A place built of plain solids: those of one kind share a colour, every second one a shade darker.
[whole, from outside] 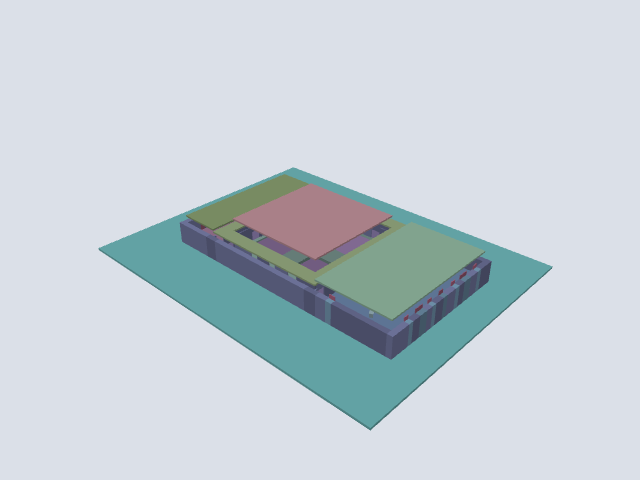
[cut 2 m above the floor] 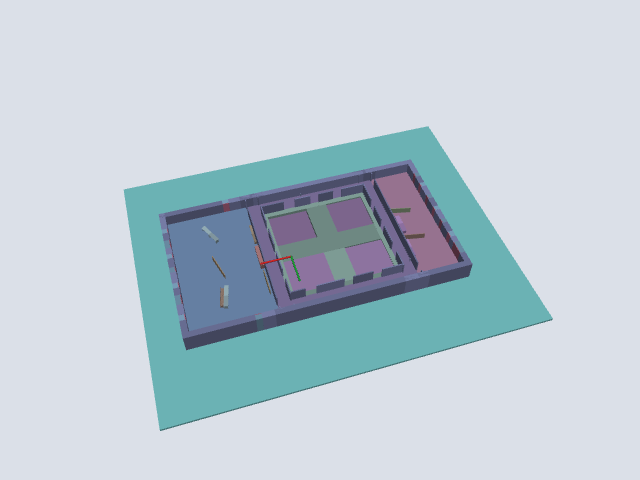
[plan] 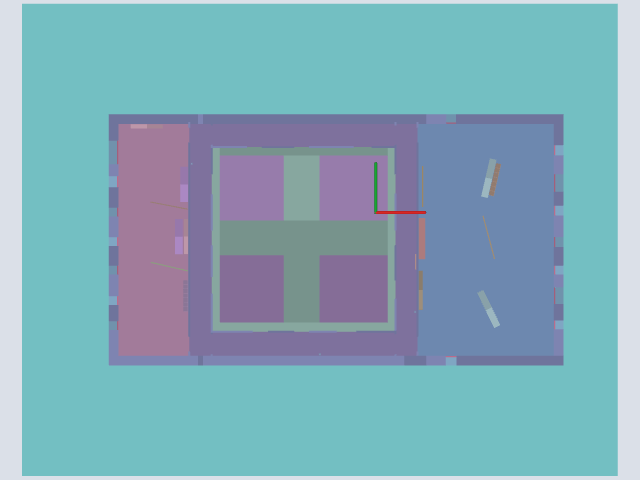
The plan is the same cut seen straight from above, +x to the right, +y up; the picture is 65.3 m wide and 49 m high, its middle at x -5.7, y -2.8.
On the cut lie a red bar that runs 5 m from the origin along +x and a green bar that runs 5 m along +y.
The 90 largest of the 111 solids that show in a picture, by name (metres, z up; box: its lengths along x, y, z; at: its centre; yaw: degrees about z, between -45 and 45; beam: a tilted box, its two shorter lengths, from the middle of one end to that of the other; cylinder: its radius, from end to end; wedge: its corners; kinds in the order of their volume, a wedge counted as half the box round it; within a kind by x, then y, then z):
{
 "ground_under_all_1": {"box": [60.82, 48.21, 0.4], "at": [-5.72, -2.79, -1.47]},
 "wall_1": {"box": [1.0, 3.62, 3.92], "at": [-26.76, -13.81, 0.64]},
 "wall_2": {"box": [1.0, 1.66, 3.92], "at": [-26.76, -10.27, 0.64]},
 "wall_3": {"box": [1.0, 2.21, 3.92], "at": [-26.76, -7.43, 0.64]},
 "wall_4": {"box": [1.0, 2.01, 3.92], "at": [-26.76, -4.42, 0.64]},
 "wall_5": {"box": [1.0, 2.11, 3.92], "at": [-26.76, -1.46, 0.64]},
 "wall_6": {"box": [1.0, 2.1, 3.92], "at": [-26.76, 1.54, 0.64]},
 "wall_7": {"box": [1.0, 1.23, 3.92], "at": [-26.76, 4.31, 0.64]},
 "wall_8": {"box": [1.0, 2.71, 3.92], "at": [-26.76, 8.68, 0.64]},
 "wall_9": {"box": [9.12, 1.0, 3.92], "at": [-22.7, -15.12, 0.64]},
 "wall_10": {"box": [9.12, 1.0, 3.92], "at": [-22.7, 9.54, 0.64]},
 "wall_11": {"box": [0.2, 19.85, 3.92], "at": [-19.04, -2.77, 0.64]},
 "wall_12": {"box": [4.1, 1.0, 3.92], "at": [-17.89, -15.12, 0.64]},
 "wall_13": {"box": [4.1, 1.0, 3.92], "at": [-17.89, 9.54, 0.64]},
 "wall_14": {"box": [0.2, 4.15, 3.92], "at": [-16.74, -10.34, 0.64]},
 "wall_15": {"box": [0.2, 4.0, 3.92], "at": [-16.74, -10.27, 0.64]},
 "wall_16": {"box": [0.2, 3.23, 3.92], "at": [-16.74, -4.95, 0.64]},
 "wall_17": {"box": [0.2, 3.23, 3.92], "at": [-16.74, -4.95, 0.64]},
 "wall_18": {"box": [0.2, 3.7, 3.92], "at": [-16.74, 0.01, 0.64]},
 "wall_19": {"box": [0.2, 3.7, 3.92], "at": [-16.74, 0.01, 0.64]},
 "wall_20": {"box": [0.2, 2.88, 3.92], "at": [-16.74, 5.35, 0.64]},
 "wall_21": {"box": [3.7, 0.2, 3.92], "at": [-14.99, 6.68, 0.64]},
 "wall_22": {"box": [4.28, 0.2, 3.92], "at": [-14.71, -12.16, 0.64]},
 "wall_23": {"box": [3.33, 0.2, 3.92], "at": [-9.98, 6.68, 0.64]},
 "wall_24": {"box": [2.7, 0.2, 3.92], "at": [-9.67, -12.16, 0.64]},
 "wall_25": {"box": [20.55, 1.0, 3.92], "at": [-7.37, -15.12, 0.64]},
 "wall_26": {"box": [20.55, 1.0, 3.92], "at": [-7.37, 9.54, 0.64]},
 "wall_27": {"box": [2.83, 0.2, 3.92], "at": [-5.41, -12.16, 0.64]},
 "wall_28": {"box": [4.58, 0.2, 3.92], "at": [-4.53, 6.68, 0.64]},
 "wall_29": {"box": [4.1, 0.2, 3.92], "at": [0.06, -12.16, 0.64]},
 "wall_30": {"box": [2.55, 0.2, 3.92], "at": [0.83, 6.68, 0.64]},
 "wall_31": {"box": [0.2, 3.48, 3.92], "at": [2.01, -10.53, 0.64]},
 "wall_32": {"box": [0.2, 3.6, 3.92], "at": [2.01, -5.14, 0.64]},
 "wall_33": {"box": [0.2, 3.8, 3.92], "at": [2.01, 0.06, 0.64]},
 "wall_34": {"box": [0.2, 2.88, 3.92], "at": [2.01, 5.35, 0.64]},
 "wall_35": {"box": [4.05, 1.0, 3.92], "at": [3.13, -15.12, 0.64]},
 "wall_36": {"box": [4.05, 1.0, 3.92], "at": [3.13, 9.54, 0.64]},
 "wall_37": {"box": [0.2, 19.85, 3.92], "at": [4.26, -2.77, 0.64]},
 "wall_38": {"box": [3.78, 1.0, 3.92], "at": [5.25, -15.12, 0.64]},
 "wall_39": {"box": [3.83, 1.0, 3.92], "at": [5.27, 9.54, 0.64]},
 "wall_40": {"box": [10.98, 1.0, 3.92], "at": [13.68, 9.54, 0.64]},
 "wall_41": {"box": [10.93, 1.0, 3.92], "at": [13.7, -15.12, 0.64]},
 "wall_42": {"box": [1.0, 3.7, 3.92], "at": [18.66, -13.77, 0.64]},
 "wall_43": {"box": [1.0, 1.68, 3.92], "at": [18.66, -10.18, 0.64]},
 "wall_44": {"box": [1.0, 1.31, 3.92], "at": [18.66, -6.98, 0.64]},
 "wall_45": {"box": [1.0, 1.92, 3.92], "at": [18.66, -4.46, 0.64]},
 "wall_46": {"box": [1.0, 2.21, 3.92], "at": [18.66, -1.4, 0.64]},
 "wall_47": {"box": [1.0, 1.41, 3.92], "at": [18.66, 1.41, 0.64]},
 "wall_48": {"box": [1.0, 1.95, 3.92], "at": [18.66, 4.89, 0.64]},
 "wall_49": {"box": [1.0, 3.17, 3.92], "at": [18.66, 8.45, 0.64]},
 "floor_refectory_1": {"box": [14.01, 23.85, 1.32], "at": [11.26, -2.79, -0.66]},
 "floor_corr_1": {"box": [2.3, 23.85, 1.32], "at": [-17.89, -2.79, -0.66]},
 "floor_corr_2": {"box": [18.75, 2.55, 1.32], "at": [-7.37, -13.44, -0.66]},
 "floor_corr_3": {"box": [18.75, 2.45, 1.32], "at": [-7.37, 7.91, -0.66]},
 "floor_corr_4": {"box": [2.25, 23.85, 1.32], "at": [3.13, -2.79, -0.66]},
 "floor_breakhall_1": {"box": [7.32, 23.85, 1.32], "at": [-22.7, -2.79, -0.66]},
 "floor_gang_1": {"box": [0.8, 18.85, 1.32], "at": [-16.34, -2.74, -0.66]},
 "floor_gang_2": {"box": [3.65, 6.85, 1.32], "at": [-7.57, -7.79, -0.66]},
 "floor_gang_3": {"box": [3.65, 6.65, 1.32], "at": [-7.57, 2.51, -0.66]},
 "floor_gang_4": {"box": [17.15, 0.95, 1.32], "at": [-7.37, -11.69, -0.66]},
 "floor_gang_5": {"box": [17.15, 3.55, 1.32], "at": [-7.37, -2.59, -0.66]},
 "floor_gang_6": {"box": [17.15, 0.85, 1.32], "at": [-7.37, 6.26, -0.66]},
 "floor_gang_7": {"box": [0.8, 18.85, 1.32], "at": [1.61, -2.74, -0.66]},
 "step_tier_1": {"box": [6.55, 6.85, 1.04], "at": [-12.67, -7.79, -0.8]},
 "step_tier_2": {"box": [6.55, 6.65, 1.11], "at": [-12.67, 2.51, -0.77]},
 "step_tier_3": {"box": [6.95, 6.85, 0.76], "at": [-2.27, -7.79, -0.94]},
 "step_tier_4": {"box": [6.95, 6.65, 1.32], "at": [-2.27, 2.51, -0.66]},
 "ceil_hall_1": {"box": [18.75, 18.85, 0.3], "at": [-7.37, -2.74, 5.7]},
 "ceil_refectory_1": {"box": [14.01, 23.85, 0.3], "at": [11.26, -2.79, 4.35]},
 "wall_mass_1": {"box": [0.85, 0.9, 3.92], "at": [-26.84, -11.54, 0.64]},
 "wall_mass_2": {"box": [0.85, 0.9, 3.92], "at": [-26.84, -8.98, 0.64]},
 "wall_mass_3": {"box": [0.85, 0.9, 3.92], "at": [-26.84, -5.88, 0.64]},
 "wall_mass_4": {"box": [0.85, 0.9, 3.92], "at": [-26.84, -2.96, 0.64]},
 "wall_mass_5": {"box": [0.85, 0.9, 3.92], "at": [-26.84, 0.04, 0.64]},
 "wall_mass_6": {"box": [0.85, 1.1, 3.92], "at": [-26.84, 3.15, 0.64]},
 "wall_mass_7": {"box": [0.85, 2.4, 3.92], "at": [-26.84, 6.12, 0.64]},
 "wall_mass_8": {"box": [1.1, 0.85, 3.92], "at": [7.69, -15.19, 0.64]},
 "wall_mass_9": {"box": [1.0, 0.85, 3.92], "at": [7.69, 9.61, 0.64]},
 "wall_mass_10": {"box": [0.85, 0.9, 3.92], "at": [18.74, -11.46, 0.64]},
 "wall_mass_11": {"box": [0.85, 1.7, 3.92], "at": [18.74, -8.48, 0.64]},
 "wall_mass_12": {"box": [0.85, 0.9, 3.92], "at": [18.74, -5.88, 0.64]},
 "wall_mass_13": {"box": [0.85, 1.0, 3.92], "at": [18.74, -3.0, 0.64]},
 "wall_mass_14": {"box": [0.85, 1.0, 3.92], "at": [18.74, 0.2, 0.64]},
 "wall_mass_15": {"box": [0.85, 1.8, 3.92], "at": [18.74, 3.02, 0.64]},
 "wall_mass_16": {"box": [0.85, 1.0, 3.92], "at": [18.74, 6.37, 0.64]},
 "ceil_corr_1": {"box": [2.3, 23.85, 0.3], "at": [-17.89, -2.79, 3.4]},
 "ceil_corr_2": {"box": [18.75, 2.55, 0.3], "at": [-7.37, -13.44, 3.4]},
 "ceil_corr_3": {"box": [18.75, 2.45, 0.3], "at": [-7.37, 7.91, 3.4]},
 "ceil_corr_4": {"box": [2.25, 23.85, 0.3], "at": [3.13, -2.79, 3.4]},
 "ceil_breakhall_1": {"box": [7.32, 23.85, 0.3], "at": [-22.7, -2.79, 3.85]}
}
